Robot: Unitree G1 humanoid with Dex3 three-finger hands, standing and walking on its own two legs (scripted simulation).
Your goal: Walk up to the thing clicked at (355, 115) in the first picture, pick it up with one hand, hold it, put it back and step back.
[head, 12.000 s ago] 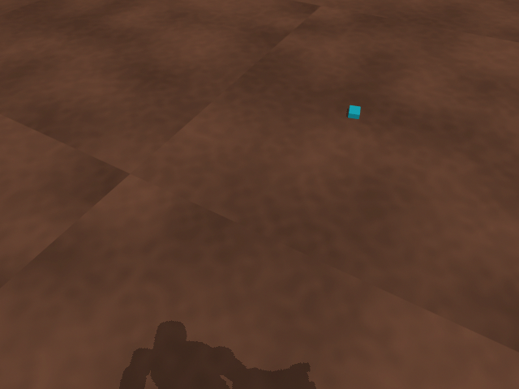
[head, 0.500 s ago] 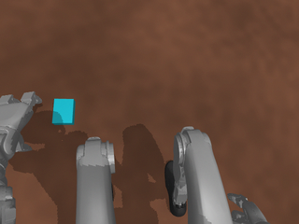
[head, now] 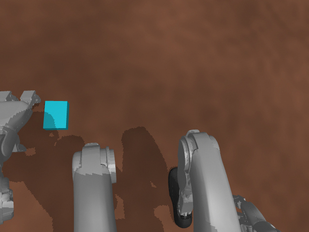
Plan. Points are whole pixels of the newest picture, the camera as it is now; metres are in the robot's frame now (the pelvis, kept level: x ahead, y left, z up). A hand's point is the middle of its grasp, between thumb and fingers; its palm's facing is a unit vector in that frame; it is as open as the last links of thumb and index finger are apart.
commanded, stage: rise first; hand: left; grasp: from above
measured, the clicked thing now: (56, 115) +0.45 +0.28 -0.31
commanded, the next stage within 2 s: approach in 0.58 s
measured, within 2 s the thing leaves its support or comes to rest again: neither
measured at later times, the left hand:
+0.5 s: hand (26, 124) +0.39 +0.32 -0.19, palm faces -0.47 -0.06 -0.88, open 14.0 cm
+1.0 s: hand (46, 107) +0.45 +0.27 -0.20, palm faces -0.44 -0.02 -0.90, open 13.9 cm
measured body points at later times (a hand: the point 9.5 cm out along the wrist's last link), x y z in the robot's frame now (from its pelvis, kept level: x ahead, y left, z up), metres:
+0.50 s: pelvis +0.00 +0.00 -0.01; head +0.23 +0.08 +0.38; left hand +0.41 +0.32 -0.13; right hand +0.09 -0.29 -0.12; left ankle +0.07 +0.12 -0.30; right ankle +0.11 -0.15 -0.29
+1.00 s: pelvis +0.01 +0.00 -0.02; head +0.24 +0.08 +0.36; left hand +0.47 +0.27 -0.15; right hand +0.08 -0.28 -0.12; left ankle +0.07 +0.12 -0.30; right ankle +0.11 -0.15 -0.29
